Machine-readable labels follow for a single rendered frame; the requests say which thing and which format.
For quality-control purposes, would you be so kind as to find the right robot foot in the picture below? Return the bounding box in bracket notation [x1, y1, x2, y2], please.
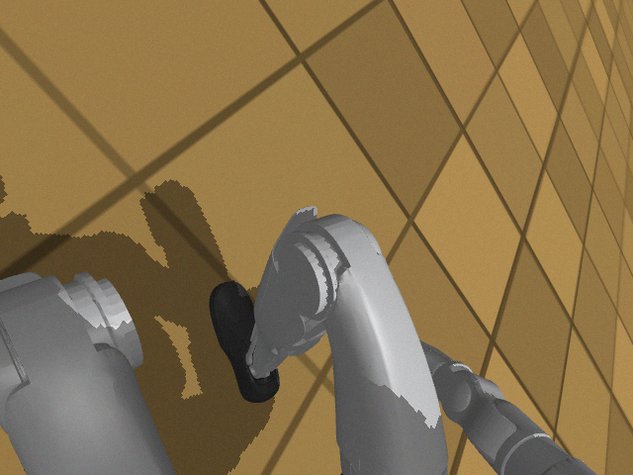
[210, 281, 280, 403]

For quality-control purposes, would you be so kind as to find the right robot hand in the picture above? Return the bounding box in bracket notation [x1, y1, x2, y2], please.
[420, 341, 454, 377]

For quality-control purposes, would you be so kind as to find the right robot arm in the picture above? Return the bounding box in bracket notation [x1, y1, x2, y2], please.
[432, 361, 596, 475]

